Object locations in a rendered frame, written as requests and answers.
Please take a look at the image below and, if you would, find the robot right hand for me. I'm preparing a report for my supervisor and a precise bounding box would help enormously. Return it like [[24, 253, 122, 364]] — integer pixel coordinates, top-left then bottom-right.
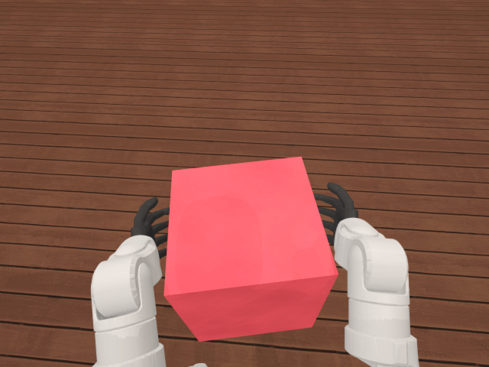
[[313, 182, 358, 245]]

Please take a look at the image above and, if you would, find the carton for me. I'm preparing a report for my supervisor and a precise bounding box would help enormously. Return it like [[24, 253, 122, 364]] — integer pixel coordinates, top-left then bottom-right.
[[164, 157, 338, 342]]

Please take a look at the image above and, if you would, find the robot left hand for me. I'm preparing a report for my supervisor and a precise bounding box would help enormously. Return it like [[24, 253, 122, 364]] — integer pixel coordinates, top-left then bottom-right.
[[131, 197, 170, 259]]

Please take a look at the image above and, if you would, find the robot left forearm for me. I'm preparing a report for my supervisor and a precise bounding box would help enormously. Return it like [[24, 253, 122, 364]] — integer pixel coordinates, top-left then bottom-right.
[[91, 235, 166, 367]]

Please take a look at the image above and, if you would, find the robot right forearm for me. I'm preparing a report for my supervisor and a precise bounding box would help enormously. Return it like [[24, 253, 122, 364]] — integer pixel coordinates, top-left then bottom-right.
[[334, 218, 419, 367]]

